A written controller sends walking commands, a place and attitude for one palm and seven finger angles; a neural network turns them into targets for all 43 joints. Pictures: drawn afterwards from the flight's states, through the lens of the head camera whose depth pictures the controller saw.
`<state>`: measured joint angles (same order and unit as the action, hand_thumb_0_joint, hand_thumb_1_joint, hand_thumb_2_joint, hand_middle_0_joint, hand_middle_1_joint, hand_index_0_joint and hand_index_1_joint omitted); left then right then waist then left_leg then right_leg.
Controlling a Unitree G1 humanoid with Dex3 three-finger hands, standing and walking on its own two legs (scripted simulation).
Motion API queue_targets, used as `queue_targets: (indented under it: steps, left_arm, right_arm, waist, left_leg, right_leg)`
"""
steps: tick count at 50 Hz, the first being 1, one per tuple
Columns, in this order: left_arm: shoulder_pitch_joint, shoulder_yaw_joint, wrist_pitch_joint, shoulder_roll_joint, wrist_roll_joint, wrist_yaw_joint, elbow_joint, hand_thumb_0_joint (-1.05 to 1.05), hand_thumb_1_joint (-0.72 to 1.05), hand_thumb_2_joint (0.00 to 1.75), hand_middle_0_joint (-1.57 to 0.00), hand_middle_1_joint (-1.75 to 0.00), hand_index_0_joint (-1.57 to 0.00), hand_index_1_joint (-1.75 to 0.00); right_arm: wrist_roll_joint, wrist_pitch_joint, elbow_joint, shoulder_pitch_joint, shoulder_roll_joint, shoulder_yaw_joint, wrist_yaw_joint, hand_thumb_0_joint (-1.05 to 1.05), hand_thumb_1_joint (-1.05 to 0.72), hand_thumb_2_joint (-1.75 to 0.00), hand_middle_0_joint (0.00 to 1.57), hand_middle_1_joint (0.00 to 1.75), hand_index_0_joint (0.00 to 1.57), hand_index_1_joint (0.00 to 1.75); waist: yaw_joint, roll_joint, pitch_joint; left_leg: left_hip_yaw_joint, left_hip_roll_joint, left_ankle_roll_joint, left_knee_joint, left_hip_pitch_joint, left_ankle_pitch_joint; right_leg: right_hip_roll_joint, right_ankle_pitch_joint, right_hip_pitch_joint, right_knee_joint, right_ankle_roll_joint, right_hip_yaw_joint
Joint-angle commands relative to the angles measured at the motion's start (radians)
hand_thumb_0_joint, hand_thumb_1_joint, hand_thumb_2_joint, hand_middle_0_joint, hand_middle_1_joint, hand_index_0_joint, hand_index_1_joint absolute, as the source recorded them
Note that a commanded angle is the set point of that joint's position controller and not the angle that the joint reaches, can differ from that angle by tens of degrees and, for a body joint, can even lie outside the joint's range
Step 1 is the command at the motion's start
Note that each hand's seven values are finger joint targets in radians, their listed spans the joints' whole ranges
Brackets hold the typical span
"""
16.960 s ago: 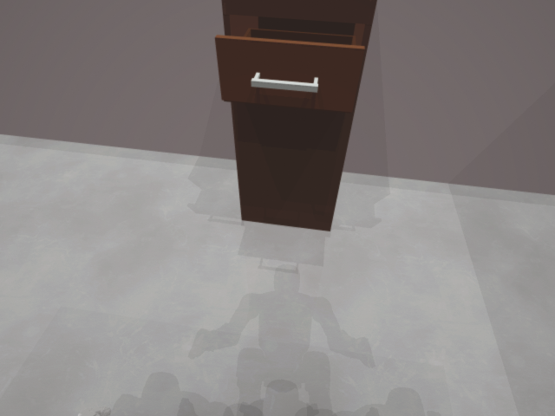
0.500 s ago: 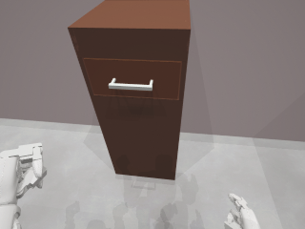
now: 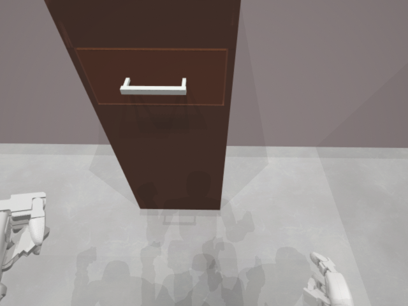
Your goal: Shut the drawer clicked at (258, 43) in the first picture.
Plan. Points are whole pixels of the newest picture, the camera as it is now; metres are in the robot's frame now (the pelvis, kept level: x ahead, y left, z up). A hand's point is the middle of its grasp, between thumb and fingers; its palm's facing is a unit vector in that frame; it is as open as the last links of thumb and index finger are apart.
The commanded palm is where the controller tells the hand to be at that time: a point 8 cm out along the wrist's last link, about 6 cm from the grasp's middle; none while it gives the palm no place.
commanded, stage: step back with the hand held close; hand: left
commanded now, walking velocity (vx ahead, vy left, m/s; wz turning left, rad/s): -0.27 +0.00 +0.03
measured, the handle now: (154, 86) +0.64 +0.18 +0.06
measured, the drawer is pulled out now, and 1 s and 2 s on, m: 0.00 0.00 0.00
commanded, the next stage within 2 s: stop stepping back and stand still in 0.82 s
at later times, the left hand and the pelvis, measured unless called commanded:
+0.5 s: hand (3, 289) +0.12 +0.25 +0.15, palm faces +0.37 -0.82 -0.44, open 3.3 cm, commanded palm +0.05 +0.29 +0.17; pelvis -0.07 +0.01 -0.02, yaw +1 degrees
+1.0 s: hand out of the picture +0.01 +0.21 +0.18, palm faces +0.31 -0.82 -0.48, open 3.2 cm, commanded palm -0.03 +0.26 +0.17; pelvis -0.16 -0.01 -0.02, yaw -1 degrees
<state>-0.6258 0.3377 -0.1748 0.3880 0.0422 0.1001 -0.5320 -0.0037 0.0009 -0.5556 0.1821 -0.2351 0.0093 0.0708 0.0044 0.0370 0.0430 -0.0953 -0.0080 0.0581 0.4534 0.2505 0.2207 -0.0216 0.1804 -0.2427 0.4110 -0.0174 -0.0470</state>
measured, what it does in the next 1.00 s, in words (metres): walks backwards: right foot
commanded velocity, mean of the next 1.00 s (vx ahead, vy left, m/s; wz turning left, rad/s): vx -0.28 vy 0.00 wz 0.03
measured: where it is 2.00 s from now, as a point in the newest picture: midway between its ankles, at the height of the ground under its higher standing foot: outside the picture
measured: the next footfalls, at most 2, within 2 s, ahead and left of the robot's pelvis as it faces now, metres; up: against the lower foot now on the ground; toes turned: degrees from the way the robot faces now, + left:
right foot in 0.76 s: -0.22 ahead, -0.12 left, +0.00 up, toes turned -2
left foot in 1.50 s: -0.13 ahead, +0.15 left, +0.00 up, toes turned -1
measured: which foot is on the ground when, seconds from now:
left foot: down 0.00-1.00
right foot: down 0.00-0.44, up 0.46-0.74, down 0.76-1.00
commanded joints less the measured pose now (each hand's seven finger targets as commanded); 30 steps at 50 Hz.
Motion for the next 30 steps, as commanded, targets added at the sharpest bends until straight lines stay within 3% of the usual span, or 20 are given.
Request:
queue_targets:
  steps: [1, 3, 6, 8, 10, 11, 14, 16, 17, 19, 20, 21, 22, 23, 24, 26, 28, 30]
  left_arm:
    - [-0.044, 0.161, -0.070, 0.161, 0.013, 0.034, -0.255, 0.00, 0.90, 0.90, -1.40, -1.60, -1.40, -1.60]
    - [-0.037, 0.156, -0.071, 0.153, 0.011, 0.034, -0.254, 0.00, 0.90, 0.90, -1.40, -1.60, -1.40, -1.60]
    - [-0.018, 0.147, -0.076, 0.130, 0.001, 0.039, -0.220, 0.00, 0.90, 0.90, -1.40, -1.60, -1.40, -1.60]
    - [0.012, 0.151, -0.084, 0.130, -0.008, 0.042, -0.215, 0.00, 0.90, 0.90, -1.40, -1.60, -1.40, -1.60]
    - [0.022, 0.145, -0.090, 0.123, -0.012, 0.046, -0.194, 0.00, 0.90, 0.90, -1.40, -1.60, -1.40, -1.60]
    - [0.030, 0.142, -0.093, 0.125, -0.012, 0.047, -0.192, 0.00, 0.90, 0.90, -1.40, -1.60, -1.40, -1.60]
    - [0.049, 0.132, -0.105, 0.137, -0.010, 0.057, -0.230, 0.00, 0.90, 0.90, -1.40, -1.60, -1.40, -1.60]
    - [0.064, 0.124, -0.110, 0.146, -0.009, 0.069, -0.251, 0.00, 0.90, 0.90, -1.40, -1.60, -1.40, -1.60]
    - [0.071, 0.129, -0.111, 0.153, -0.009, 0.074, -0.265, 0.00, 0.90, 0.90, -1.40, -1.60, -1.40, -1.60]
    - [0.059, 0.134, -0.114, 0.155, -0.010, 0.084, -0.269, 0.00, 0.90, 0.90, -1.40, -1.60, -1.40, -1.60]
    - [0.059, 0.136, -0.120, 0.156, -0.009, 0.085, -0.293, 0.00, 0.90, 0.90, -1.40, -1.60, -1.40, -1.60]
    - [0.053, 0.146, -0.130, 0.161, -0.010, 0.087, -0.306, 0.00, 0.90, 0.90, -1.40, -1.60, -1.40, -1.60]
    - [0.063, 0.163, -0.138, 0.167, -0.025, 0.086, -0.326, 0.00, 0.90, 0.90, -1.40, -1.60, -1.40, -1.60]
    - [0.056, 0.182, -0.147, 0.167, -0.047, 0.087, -0.313, 0.00, 0.90, 0.90, -1.40, -1.60, -1.40, -1.60]
    - [0.075, 0.185, -0.150, 0.172, -0.053, 0.086, -0.315, 0.00, 0.90, 0.90, -1.40, -1.60, -1.40, -1.60]
    - [0.056, 0.179, -0.154, 0.167, -0.041, 0.086, -0.309, 0.00, 0.90, 0.90, -1.40, -1.60, -1.40, -1.60]
    - [-0.022, 0.160, -0.154, 0.145, -0.023, 0.082, -0.282, 0.00, 0.90, 0.90, -1.40, -1.60, -1.40, -1.60]
    - [-0.059, 0.118, -0.143, 0.117, -0.001, 0.072, -0.275, 0.00, 0.90, 0.90, -1.40, -1.60, -1.40, -1.60]
  right_arm:
    - [0.001, -0.058, 0.190, -0.103, -0.104, 0.044, 0.013, 0.00, -0.90, -0.90, 0.20, 0.30, 0.20, 0.30]
    - [0.001, -0.063, 0.191, -0.103, -0.107, 0.044, 0.017, 0.00, -0.90, -0.90, 0.20, 0.30, 0.20, 0.30]
    - [0.003, -0.075, 0.185, -0.087, -0.114, 0.046, 0.018, 0.00, -0.90, -0.90, 0.20, 0.30, 0.20, 0.30]
    - [0.003, -0.083, 0.185, -0.086, -0.117, 0.045, 0.021, 0.00, -0.90, -0.90, 0.20, 0.30, 0.20, 0.30]
    - [0.000, -0.088, 0.184, -0.076, -0.114, 0.044, 0.022, 0.00, -0.90, -0.90, 0.20, 0.30, 0.20, 0.30]
    - [-0.002, -0.090, 0.182, -0.067, -0.111, 0.045, 0.020, 0.00, -0.90, -0.90, 0.20, 0.30, 0.20, 0.30]
    - [0.001, -0.092, 0.168, -0.053, -0.097, 0.045, 0.016, 0.00, -0.90, -0.90, 0.20, 0.30, 0.20, 0.30]
    - [0.004, -0.093, 0.154, -0.051, -0.086, 0.040, 0.016, 0.00, -0.90, -0.90, 0.20, 0.30, 0.20, 0.30]
    - [0.010, -0.093, 0.151, -0.057, -0.084, 0.037, 0.018, 0.00, -0.90, -0.90, 0.20, 0.30, 0.20, 0.30]
    - [0.008, -0.095, 0.149, -0.060, -0.086, 0.031, 0.026, 0.00, -0.90, -0.90, 0.20, 0.30, 0.20, 0.30]
    - [0.009, -0.098, 0.152, -0.062, -0.100, 0.031, 0.030, 0.00, -0.90, -0.90, 0.20, 0.30, 0.20, 0.30]
    - [0.010, -0.105, 0.160, -0.073, -0.111, 0.029, 0.036, 0.00, -0.90, -0.90, 0.20, 0.30, 0.20, 0.30]
    - [0.015, -0.117, 0.168, -0.094, -0.122, 0.032, 0.042, 0.00, -0.90, -0.90, 0.20, 0.30, 0.20, 0.30]
    - [0.023, -0.128, 0.163, -0.084, -0.113, 0.035, 0.042, 0.00, -0.90, -0.90, 0.20, 0.30, 0.20, 0.30]
    - [0.026, -0.134, 0.156, -0.073, -0.100, 0.039, 0.037, 0.00, -0.90, -0.90, 0.20, 0.30, 0.20, 0.30]
    - [0.025, -0.151, 0.148, -0.060, -0.090, 0.047, 0.026, 0.00, -0.90, -0.90, 0.20, 0.30, 0.20, 0.30]
    - [0.022, -0.175, 0.136, -0.058, -0.087, 0.049, 0.020, 0.00, -0.90, -0.90, 0.20, 0.30, 0.20, 0.30]
    - [0.023, -0.182, 0.108, -0.040, -0.087, 0.046, 0.005, 0.00, -0.90, -0.90, 0.20, 0.30, 0.20, 0.30]
  waist:
    - [0.021, 0.046, -0.239]
    - [0.019, 0.064, -0.201]
    - [0.014, 0.061, -0.139]
    - [0.009, 0.046, -0.095]
    - [-0.001, -0.013, -0.082]
    - [-0.006, -0.072, -0.081]
    - [-0.015, -0.150, -0.098]
    - [-0.015, -0.195, -0.109]
    - [-0.015, -0.176, -0.116]
    - [-0.017, -0.116, -0.112]
    - [-0.016, -0.033, -0.112]
    - [-0.012, 0.091, -0.098]
    - [-0.007, 0.237, -0.099]
    - [-0.002, 0.300, -0.106]
    - [-0.007, 0.252, -0.098]
    - [0.001, 0.116, -0.111]
    - [0.007, 0.087, -0.135]
    - [-0.002, 0.123, -0.157]
  left_leg:
    - [0.142, 0.126, -0.018, -0.060, -0.017, -0.441]
    - [0.155, 0.146, -0.008, -0.085, 0.044, -0.367]
    - [0.176, 0.182, 0.019, -0.137, 0.191, -0.150]
    - [0.188, 0.179, 0.030, -0.153, 0.295, 0.041]
    - [0.178, 0.149, 0.030, -0.122, 0.336, 0.190]
    - [0.167, 0.120, 0.022, -0.078, 0.315, 0.223]
    - [0.119, 0.037, -0.014, 0.122, 0.137, 0.214]
    - [0.106, 0.010, -0.032, 0.252, 0.017, 0.177]
    - [0.111, 0.010, -0.034, 0.237, 0.003, 0.164]
    - [0.132, 0.031, -0.025, 0.116, 0.004, 0.139]
    - [0.185, 0.063, -0.015, 0.027, 0.044, 0.167]
    - [0.272, 0.130, 0.009, -0.107, 0.152, 0.250]
    - [0.412, 0.242, 0.050, -0.297, 0.360, 0.449]
    - [0.501, 0.320, 0.089, -0.404, 0.509, 0.596]
    - [0.508, 0.344, 0.113, -0.418, 0.537, 0.571]
    - [0.422, 0.308, 0.110, -0.296, 0.350, 0.314]
    - [0.360, 0.259, 0.084, -0.260, 0.183, 0.174]
    - [0.330, 0.225, 0.046, -0.284, 0.057, 0.123]
  right_leg:
    - [-0.008, -0.290, 0.135, 0.122, 0.006, 0.040]
    - [-0.004, -0.204, 0.125, 0.158, 0.005, 0.044]
    - [0.002, -0.087, 0.145, 0.219, 0.003, 0.052]
    - [-0.003, -0.106, 0.174, 0.219, 0.006, 0.073]
    - [-0.026, -0.112, 0.162, 0.177, 0.013, 0.115]
    - [-0.048, -0.078, 0.114, 0.122, 0.023, 0.150]
    - [-0.148, 0.143, -0.112, -0.076, 0.078, 0.258]
    - [-0.209, 0.250, -0.255, -0.144, 0.112, 0.268]
    - [-0.209, 0.238, -0.258, -0.141, 0.115, 0.252]
    - [-0.156, 0.210, -0.239, -0.074, 0.081, 0.184]
    - [-0.103, 0.216, -0.208, -0.011, 0.057, 0.142]
    - [-0.035, 0.232, -0.131, 0.092, 0.028, 0.103]
    - [0.044, 0.188, 0.054, 0.309, -0.002, 0.056]
    - [0.088, 0.168, 0.171, 0.532, -0.011, 0.056]
    - [0.090, 0.195, 0.168, 0.662, -0.008, 0.081]
    - [0.071, 0.248, 0.038, 0.600, 0.005, 0.094]
    - [0.066, 0.298, -0.024, 0.446, 0.006, 0.062]
    - [0.082, 0.343, -0.056, 0.295, 0.017, 0.024]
